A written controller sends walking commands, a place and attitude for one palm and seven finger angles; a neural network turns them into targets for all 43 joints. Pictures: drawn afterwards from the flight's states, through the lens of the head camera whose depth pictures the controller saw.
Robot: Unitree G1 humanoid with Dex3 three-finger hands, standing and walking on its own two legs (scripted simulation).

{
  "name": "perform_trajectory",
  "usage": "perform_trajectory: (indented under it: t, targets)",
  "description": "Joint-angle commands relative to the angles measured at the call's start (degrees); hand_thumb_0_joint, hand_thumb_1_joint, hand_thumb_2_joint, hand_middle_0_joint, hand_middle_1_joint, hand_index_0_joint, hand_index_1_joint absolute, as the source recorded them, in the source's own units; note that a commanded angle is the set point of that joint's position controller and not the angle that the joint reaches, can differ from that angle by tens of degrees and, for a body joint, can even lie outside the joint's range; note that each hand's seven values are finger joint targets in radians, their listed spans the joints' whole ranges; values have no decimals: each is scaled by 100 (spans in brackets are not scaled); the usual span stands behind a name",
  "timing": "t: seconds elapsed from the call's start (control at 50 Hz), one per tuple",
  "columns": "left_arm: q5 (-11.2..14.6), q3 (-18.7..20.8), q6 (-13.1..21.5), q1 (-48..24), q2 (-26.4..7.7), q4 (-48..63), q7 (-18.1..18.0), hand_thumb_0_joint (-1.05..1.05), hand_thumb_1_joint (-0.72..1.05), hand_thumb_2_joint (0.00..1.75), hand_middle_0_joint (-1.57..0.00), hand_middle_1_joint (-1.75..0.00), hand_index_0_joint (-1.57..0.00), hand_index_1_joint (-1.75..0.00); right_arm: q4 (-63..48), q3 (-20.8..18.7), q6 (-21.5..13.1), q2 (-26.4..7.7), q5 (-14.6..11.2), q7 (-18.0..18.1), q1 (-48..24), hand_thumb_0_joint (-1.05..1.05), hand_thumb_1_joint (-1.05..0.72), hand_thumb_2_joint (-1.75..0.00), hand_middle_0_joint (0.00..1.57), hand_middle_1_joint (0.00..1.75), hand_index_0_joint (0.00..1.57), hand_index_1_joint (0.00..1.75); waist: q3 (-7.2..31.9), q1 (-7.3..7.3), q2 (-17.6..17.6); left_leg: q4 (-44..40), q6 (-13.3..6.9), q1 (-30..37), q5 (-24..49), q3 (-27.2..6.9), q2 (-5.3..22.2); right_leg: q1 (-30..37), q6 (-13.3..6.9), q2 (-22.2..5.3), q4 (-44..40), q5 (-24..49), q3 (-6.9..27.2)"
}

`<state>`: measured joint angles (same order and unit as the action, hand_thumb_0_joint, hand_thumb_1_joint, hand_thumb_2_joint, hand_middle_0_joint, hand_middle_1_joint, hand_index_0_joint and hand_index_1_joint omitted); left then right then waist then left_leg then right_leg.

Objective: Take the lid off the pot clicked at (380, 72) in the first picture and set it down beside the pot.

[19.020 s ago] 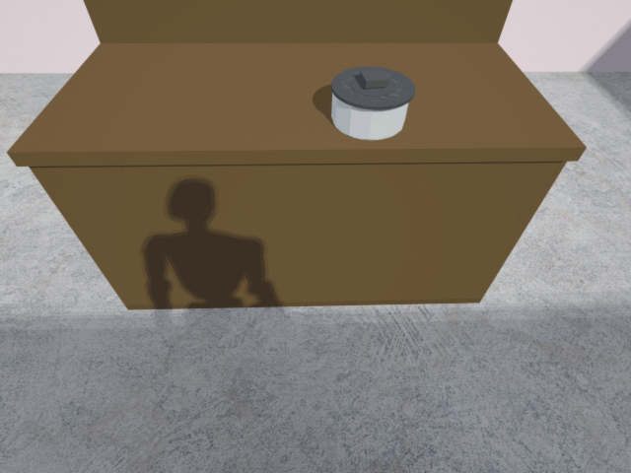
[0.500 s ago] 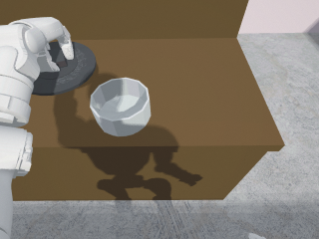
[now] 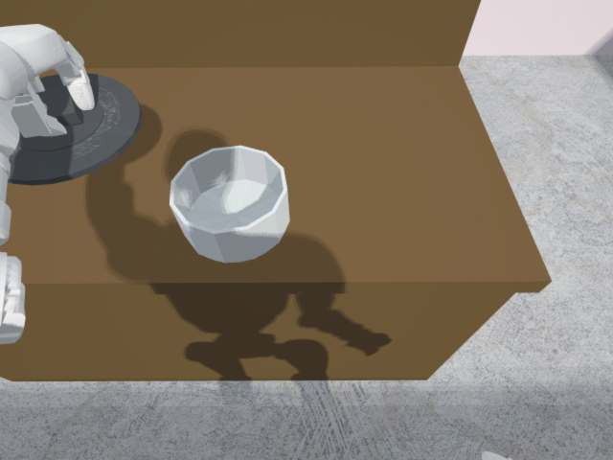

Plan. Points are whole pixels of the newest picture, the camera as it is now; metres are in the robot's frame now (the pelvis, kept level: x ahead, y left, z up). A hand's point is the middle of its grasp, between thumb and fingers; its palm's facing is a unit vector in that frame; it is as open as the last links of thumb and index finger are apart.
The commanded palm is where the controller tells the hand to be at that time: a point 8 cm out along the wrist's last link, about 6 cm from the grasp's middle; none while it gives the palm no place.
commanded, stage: move the lid sideways beside the pot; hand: left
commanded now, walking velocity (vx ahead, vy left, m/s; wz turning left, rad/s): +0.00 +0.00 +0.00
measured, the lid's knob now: (50, 109) +0.49 +0.30 +0.19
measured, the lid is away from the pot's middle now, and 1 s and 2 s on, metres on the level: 0.19 0.23 0.24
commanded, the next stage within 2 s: lower the lid onto the table in 0.58 s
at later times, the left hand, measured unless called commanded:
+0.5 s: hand out of the picture +0.45 +0.34 +0.21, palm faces -0.32 -0.07 -0.94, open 7.5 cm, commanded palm +0.46 +0.35 +0.29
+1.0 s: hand (10, 123) +0.46 +0.33 +0.20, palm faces -0.34 -0.09 -0.93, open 7.4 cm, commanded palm +0.47 +0.34 +0.27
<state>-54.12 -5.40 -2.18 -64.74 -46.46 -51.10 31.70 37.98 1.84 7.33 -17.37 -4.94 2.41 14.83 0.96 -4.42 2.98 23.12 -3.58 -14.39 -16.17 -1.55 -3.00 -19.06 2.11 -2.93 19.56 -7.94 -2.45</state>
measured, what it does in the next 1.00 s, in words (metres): stands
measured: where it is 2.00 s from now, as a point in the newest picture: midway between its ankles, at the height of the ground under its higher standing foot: outside the picture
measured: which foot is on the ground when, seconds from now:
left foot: down 0.00-1.00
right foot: down 0.00-1.00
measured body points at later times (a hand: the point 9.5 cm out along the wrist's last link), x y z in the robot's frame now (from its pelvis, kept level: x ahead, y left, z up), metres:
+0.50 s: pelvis +0.00 +0.00 +0.00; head +0.07 -0.01 +0.44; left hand +0.46 +0.34 +0.27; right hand +0.06 -0.28 -0.13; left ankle -0.06 +0.08 -0.74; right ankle +0.01 -0.15 -0.74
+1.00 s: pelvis +0.00 +0.01 +0.00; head +0.07 +0.00 +0.44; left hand +0.48 +0.34 +0.25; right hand +0.06 -0.27 -0.13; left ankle -0.06 +0.08 -0.74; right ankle +0.01 -0.15 -0.74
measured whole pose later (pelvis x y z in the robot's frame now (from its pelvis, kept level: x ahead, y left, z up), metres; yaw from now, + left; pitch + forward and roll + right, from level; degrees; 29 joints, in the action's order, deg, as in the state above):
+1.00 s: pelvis +0.00 +0.01 +0.00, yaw +0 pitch +9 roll -2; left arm -55.4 -2.5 3.2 -65.8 -51.8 -59.0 31.1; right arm 39.3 2.7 8.2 -17.2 -5.4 3.4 16.0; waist 0.5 -5.2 2.7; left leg 25.1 -3.9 -16.3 -17.4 -1.6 -2.7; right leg -19.9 2.2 -2.5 19.2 -7.9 -2.5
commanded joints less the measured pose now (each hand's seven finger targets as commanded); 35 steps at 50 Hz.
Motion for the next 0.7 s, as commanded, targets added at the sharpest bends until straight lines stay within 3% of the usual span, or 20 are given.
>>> perform_trajectory:
  t: [0.0,0.04,0.1,0.12,0.16,0.24,0.28,0.3,0.34,0.36,0.4,0.44,0.48,0.5,0.52,0.56,0.58,0.64,0.66,0.68]
  targets:
    - [-79,823,71,-3361,-2167,1286,-393,0,53,110,-70,-97,-85,-104,-524,-302,-121,-893,23,53,152,0,-90,-90,20,30,20,30,2745,26,478,194,80,1094,3963,-216,176,1244,-420,343,269,1833,-102]
    - [-46,570,120,-3460,-1943,1044,-360,0,53,110,-70,-97,-85,-104,-468,-268,-98,-869,-1,98,173,0,-90,-90,20,30,20,30,2565,-34,396,135,46,925,3651,-176,168,1240,-409,330,229,1789,-127]
    - [-81,924,254,-3613,-2463,1398,-409,0,53,110,-70,-97,-85,-104,-493,-271,-85,-896,12,122,144,0,-90,-90,20,30,20,30,2951,36,562,170,38,1069,3924,-198,174,1439,-412,323,286,1944,-85]
    - [-65,746,280,-3638,-2263,1378,-392,0,53,110,-70,-97,-85,-104,-478,-265,-96,-863,8,137,135,0,-90,-90,20,30,20,30,2873,-1,678,179,43,1130,3969,-200,179,1335,-405,325,252,1906,-94]
    - [10,851,316,-3436,-2408,1230,-415,0,53,110,-70,-97,-85,-104,-424,-276,-68,-932,-3,141,178,0,-90,-90,20,30,20,30,2728,3,782,208,80,1134,4058,-209,190,1253,-421,330,220,1900,-113]
    - [-46,916,396,-3355,-2556,895,-378,0,53,110,-70,-97,-85,-104,-387,-231,-15,-922,-24,164,197,0,-90,-90,20,30,20,30,2538,15,500,134,1,799,3573,-142,203,1353,-397,318,216,1802,-123]
    - [-54,977,441,-3398,-2665,1074,-395,0,53,110,-70,-97,-85,-104,-406,-239,6,-919,-5,160,201,0,-90,-90,20,30,20,30,2783,33,578,184,-8,917,3845,-150,199,1449,-387,323,249,1945,-91]
    - [-81,1010,466,-3385,-2712,996,-403,0,53,110,-70,-97,-85,-104,-390,-239,17,-924,-22,165,197,0,-90,-90,20,30,20,30,2706,29,624,193,-8,904,3885,-160,210,1394,-394,321,250,1912,-112]
    - [-92,891,454,-3212,-2614,608,-380,0,53,110,-70,-97,-85,-104,-337,-229,28,-932,-45,195,245,0,-90,-90,20,30,20,30,2497,-20,463,189,-47,744,3502,-80,212,1326,-375,322,209,1807,-117]
    - [-32,829,476,-3240,-2601,645,-385,0,53,110,-70,-97,-85,-104,-311,-228,60,-976,-71,191,252,0,-90,-90,20,30,20,30,2450,-31,624,179,-4,780,3637,-111,228,1251,-397,317,196,1819,-131]
    - [-94,879,507,-3393,-2710,705,-394,0,53,110,-70,-97,-85,-104,-312,-215,53,-947,-61,214,260,0,-90,-90,20,30,20,30,2553,-36,545,179,-42,772,3498,-97,229,1312,-383,328,208,1745,-121]
    - [-122,940,560,-3534,-2830,887,-419,0,53,110,-70,-97,-85,-104,-317,-219,20,-944,-34,234,298,0,-90,-90,20,30,20,30,2759,-10,794,208,-38,923,3720,-132,217,1347,-391,333,215,1792,-113]
    - [-111,1021,594,-3452,-2940,882,-422,0,53,110,-70,-97,-85,-104,-296,-207,32,-956,-21,230,328,0,-90,-90,20,30,20,30,2756,-10,749,227,-30,911,3766,-131,227,1364,-377,344,220,1825,-111]
    - [-86,844,571,-3372,-2672,637,-397,0,53,110,-70,-97,-85,-104,-285,-215,25,-933,-46,249,326,0,-90,-90,20,30,20,30,2575,-65,644,214,-45,869,3673,-130,237,1240,-378,345,187,1734,-135]
    - [-42,707,569,-3526,-2550,845,-370,0,53,110,-70,-97,-85,-104,-260,-222,20,-944,-53,243,334,0,-90,-90,20,30,20,30,2549,-71,789,198,-16,974,3740,-159,251,1140,-378,349,160,1684,-151]
    - [-9,790,579,-3500,-2593,1054,-401,0,53,110,-70,-97,-85,-104,-266,-261,-1,-982,-33,228,331,0,-90,-90,20,30,20,30,2691,-46,1087,288,53,1256,4205,-207,244,1020,-406,365,178,1737,-149]
    - [-72,1041,603,-3475,-2871,1123,-414,0,53,110,-70,-97,-85,-104,-276,-242,-22,-957,11,222,380,0,-90,-90,20,30,20,30,2842,5,902,296,30,1233,4196,-227,238,1176,-386,379,205,1750,-130]
    - [-24,743,560,-3337,-2498,651,-353,0,53,110,-70,-97,-85,-104,-228,-236,12,-951,-31,231,387,0,-90,-90,20,30,20,30,2430,-85,686,228,-10,926,3701,-156,242,1053,-377,359,148,1621,-163]
    - [21,693,562,-3336,-2464,681,-349,0,53,110,-70,-97,-85,-104,-203,-247,27,-995,-49,221,402,0,-90,-90,20,30,20,30,2403,-76,796,247,39,972,3942,-180,249,1009,-399,358,157,1705,-172]
    - [-58,860,494,-3448,-2686,651,-360,0,53,110,-70,-97,-85,-104,-217,-232,3,-987,-27,190,431,0,-90,-90,20,30,20,30,2507,-52,728,244,30,966,3919,-211,231,1106,-392,377,213,1716,-164]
